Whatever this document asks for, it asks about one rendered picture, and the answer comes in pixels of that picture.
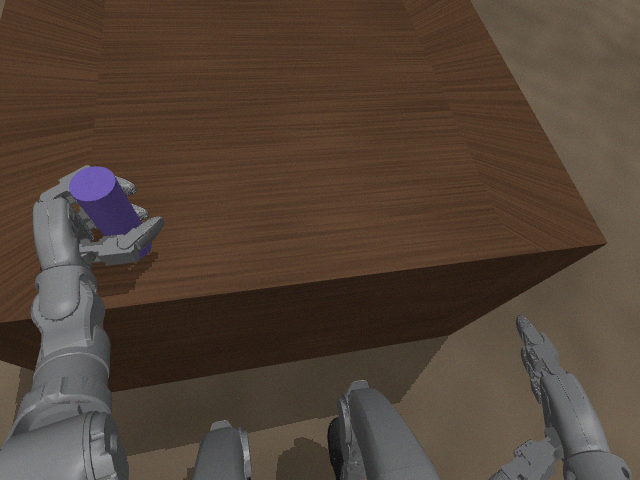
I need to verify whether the left robot hand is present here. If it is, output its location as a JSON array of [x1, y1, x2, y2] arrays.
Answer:
[[32, 165, 164, 272]]

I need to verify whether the can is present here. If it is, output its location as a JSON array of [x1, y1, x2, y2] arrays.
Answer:
[[69, 166, 152, 259]]

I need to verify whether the right robot foot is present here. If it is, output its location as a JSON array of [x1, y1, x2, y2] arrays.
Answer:
[[328, 417, 344, 480]]

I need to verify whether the right robot hand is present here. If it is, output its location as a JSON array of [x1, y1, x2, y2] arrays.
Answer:
[[489, 315, 611, 480]]

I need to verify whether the right robot arm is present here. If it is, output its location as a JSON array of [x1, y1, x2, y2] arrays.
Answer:
[[563, 451, 632, 480]]

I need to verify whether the left robot arm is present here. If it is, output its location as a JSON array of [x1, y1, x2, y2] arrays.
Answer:
[[0, 264, 129, 480]]

